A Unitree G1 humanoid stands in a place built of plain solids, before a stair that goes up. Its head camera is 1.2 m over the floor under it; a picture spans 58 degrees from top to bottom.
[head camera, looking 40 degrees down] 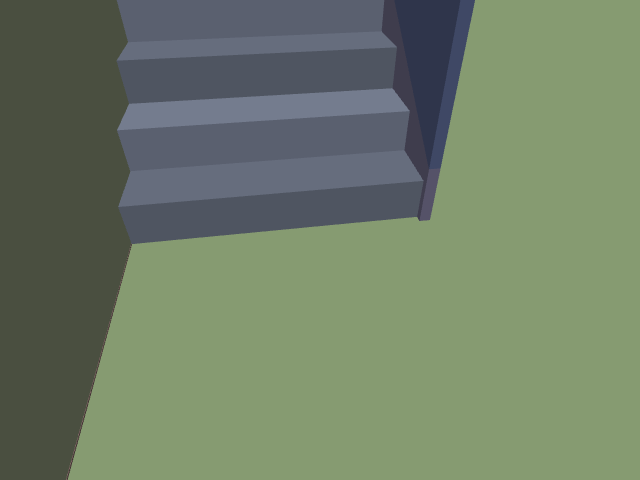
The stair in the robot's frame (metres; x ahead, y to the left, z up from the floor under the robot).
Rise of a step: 0.19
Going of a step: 0.28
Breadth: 1.27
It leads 9 degrees to the left of straight ahead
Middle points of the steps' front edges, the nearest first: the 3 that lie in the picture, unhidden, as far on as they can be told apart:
1.50 0.18 0.20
1.77 0.22 0.39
2.05 0.26 0.59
